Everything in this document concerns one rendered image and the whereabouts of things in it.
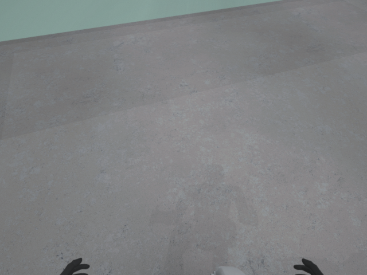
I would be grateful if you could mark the right robot hand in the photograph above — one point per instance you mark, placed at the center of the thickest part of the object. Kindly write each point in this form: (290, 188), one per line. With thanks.
(308, 267)

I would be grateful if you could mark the left robot hand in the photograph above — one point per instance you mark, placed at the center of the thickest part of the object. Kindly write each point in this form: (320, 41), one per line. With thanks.
(74, 266)

